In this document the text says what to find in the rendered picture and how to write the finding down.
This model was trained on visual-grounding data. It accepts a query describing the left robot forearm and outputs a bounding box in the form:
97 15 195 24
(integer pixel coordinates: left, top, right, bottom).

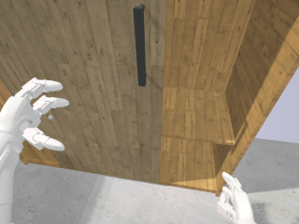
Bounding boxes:
0 132 24 224

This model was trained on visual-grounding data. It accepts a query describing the robot left hand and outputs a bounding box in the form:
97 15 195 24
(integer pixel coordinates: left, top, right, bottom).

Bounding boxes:
0 77 69 151

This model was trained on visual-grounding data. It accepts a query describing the wardrobe door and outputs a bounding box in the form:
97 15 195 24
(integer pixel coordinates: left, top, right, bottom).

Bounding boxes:
0 79 57 162
0 0 167 184

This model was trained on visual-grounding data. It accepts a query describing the handle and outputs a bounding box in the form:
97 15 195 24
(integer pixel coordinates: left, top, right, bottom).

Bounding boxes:
133 4 147 87

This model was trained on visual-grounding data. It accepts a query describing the robot right hand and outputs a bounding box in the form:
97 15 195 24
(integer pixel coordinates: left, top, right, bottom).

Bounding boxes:
217 172 254 224

